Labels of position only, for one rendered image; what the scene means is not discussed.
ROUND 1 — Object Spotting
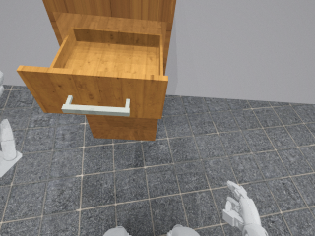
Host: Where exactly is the handle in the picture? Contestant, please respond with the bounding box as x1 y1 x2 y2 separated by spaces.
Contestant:
61 95 130 117

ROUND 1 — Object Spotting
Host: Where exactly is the drawer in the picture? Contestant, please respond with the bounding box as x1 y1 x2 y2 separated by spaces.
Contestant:
16 27 168 119

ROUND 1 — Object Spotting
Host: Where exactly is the robot right thigh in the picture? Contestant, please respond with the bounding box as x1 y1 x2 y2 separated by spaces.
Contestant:
166 226 200 236

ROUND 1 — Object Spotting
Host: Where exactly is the robot left hand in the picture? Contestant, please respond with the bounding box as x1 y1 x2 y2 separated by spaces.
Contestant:
0 71 23 178

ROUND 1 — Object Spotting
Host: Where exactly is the cabinet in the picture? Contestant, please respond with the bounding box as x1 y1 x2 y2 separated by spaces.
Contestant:
42 0 176 141

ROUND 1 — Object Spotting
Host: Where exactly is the right robot forearm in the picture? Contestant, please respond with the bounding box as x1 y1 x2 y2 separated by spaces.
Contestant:
242 224 269 236

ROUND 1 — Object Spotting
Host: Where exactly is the robot right hand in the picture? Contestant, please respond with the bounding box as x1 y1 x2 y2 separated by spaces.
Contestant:
222 180 262 232

